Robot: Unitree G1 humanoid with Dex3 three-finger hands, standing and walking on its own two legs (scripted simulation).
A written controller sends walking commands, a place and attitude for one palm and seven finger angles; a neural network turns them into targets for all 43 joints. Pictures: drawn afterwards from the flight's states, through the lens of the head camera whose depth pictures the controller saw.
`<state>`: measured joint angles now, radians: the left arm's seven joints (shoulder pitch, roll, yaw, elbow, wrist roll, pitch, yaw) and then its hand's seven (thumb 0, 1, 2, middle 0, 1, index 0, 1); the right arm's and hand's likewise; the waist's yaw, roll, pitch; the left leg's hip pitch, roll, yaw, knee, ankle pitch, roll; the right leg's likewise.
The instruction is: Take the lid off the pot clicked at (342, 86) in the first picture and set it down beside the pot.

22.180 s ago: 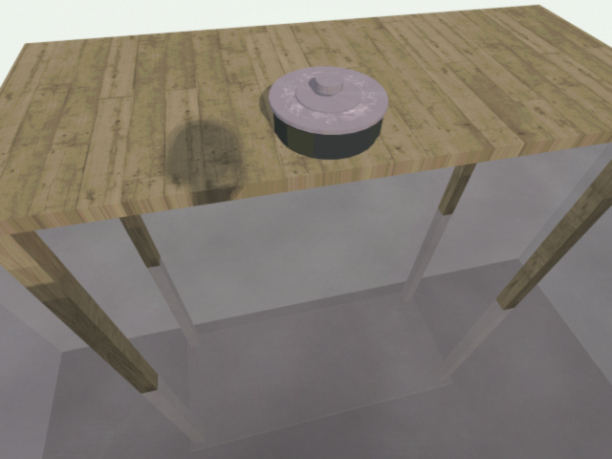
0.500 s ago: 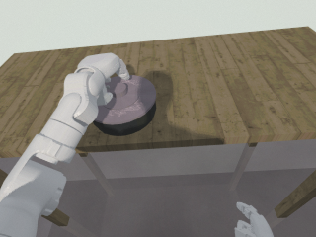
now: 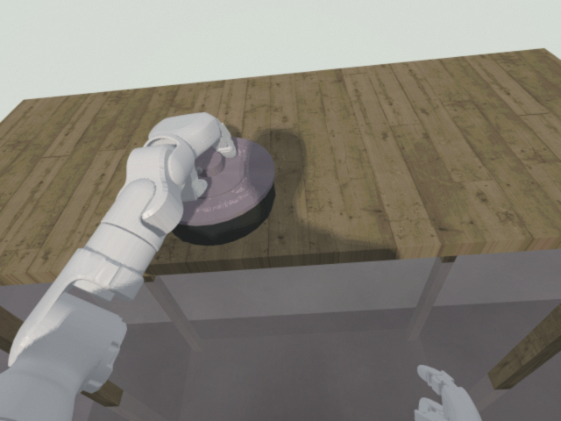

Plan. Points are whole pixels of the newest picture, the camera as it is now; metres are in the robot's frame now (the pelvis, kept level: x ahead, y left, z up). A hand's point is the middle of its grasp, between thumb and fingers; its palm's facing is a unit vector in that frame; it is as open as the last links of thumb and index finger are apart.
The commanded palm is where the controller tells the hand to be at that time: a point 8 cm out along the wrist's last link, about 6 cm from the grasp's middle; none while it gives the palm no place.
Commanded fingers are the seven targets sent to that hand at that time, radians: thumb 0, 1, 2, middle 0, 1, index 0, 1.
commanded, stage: lower the open fingers around the knob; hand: left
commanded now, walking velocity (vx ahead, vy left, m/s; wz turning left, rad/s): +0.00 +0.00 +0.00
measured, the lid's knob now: (207, 163) +0.46 +0.12 +0.15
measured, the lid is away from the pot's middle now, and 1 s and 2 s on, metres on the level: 0.00 0.00 0.00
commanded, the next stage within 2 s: close the fingers and squeeze the knob in 0.12 s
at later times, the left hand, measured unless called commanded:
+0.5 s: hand (211, 165) +0.43 +0.11 +0.17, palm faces -0.21 -0.07 -0.98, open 9.5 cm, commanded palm +0.40 +0.12 +0.24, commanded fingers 0.00 -0.09 1.29 -0.78 -0.42 -0.78 -0.42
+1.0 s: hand (213, 163) +0.43 +0.11 +0.17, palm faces -0.21 -0.10 -0.97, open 7.8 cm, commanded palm +0.41 +0.13 +0.24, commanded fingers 0.00 0.26 1.00 -0.78 -0.87 -0.78 -0.87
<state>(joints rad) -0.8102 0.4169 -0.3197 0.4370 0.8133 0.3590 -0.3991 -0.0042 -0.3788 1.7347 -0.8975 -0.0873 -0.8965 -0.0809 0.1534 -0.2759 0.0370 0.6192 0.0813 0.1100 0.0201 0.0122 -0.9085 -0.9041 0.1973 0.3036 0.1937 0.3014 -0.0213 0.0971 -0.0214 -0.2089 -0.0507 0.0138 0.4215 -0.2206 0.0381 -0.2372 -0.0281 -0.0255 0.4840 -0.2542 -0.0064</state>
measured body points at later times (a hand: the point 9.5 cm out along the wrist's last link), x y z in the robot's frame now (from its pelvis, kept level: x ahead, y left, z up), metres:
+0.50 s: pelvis +0.00 +0.00 +0.00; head +0.00 -0.05 +0.45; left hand +0.43 +0.11 +0.23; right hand +0.17 -0.23 -0.12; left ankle +0.00 +0.10 -0.74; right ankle +0.00 -0.11 -0.74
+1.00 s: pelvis +0.01 -0.01 +0.00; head +0.01 -0.05 +0.45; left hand +0.44 +0.11 +0.23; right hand +0.17 -0.25 -0.12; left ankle +0.00 +0.10 -0.74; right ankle +0.00 -0.11 -0.74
